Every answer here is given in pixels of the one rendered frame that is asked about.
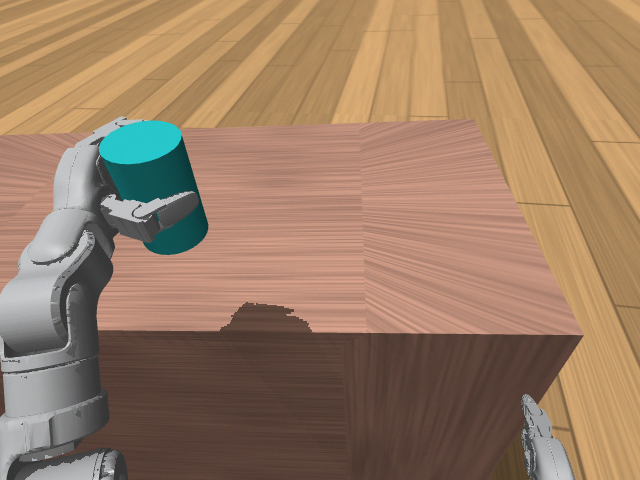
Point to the can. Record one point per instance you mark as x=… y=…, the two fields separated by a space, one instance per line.
x=148 y=160

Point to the left robot arm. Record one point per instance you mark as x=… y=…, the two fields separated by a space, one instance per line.
x=48 y=346

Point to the right robot hand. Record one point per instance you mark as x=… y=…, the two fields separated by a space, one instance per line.
x=545 y=457

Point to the left robot hand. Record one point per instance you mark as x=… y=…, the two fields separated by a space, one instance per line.
x=82 y=181

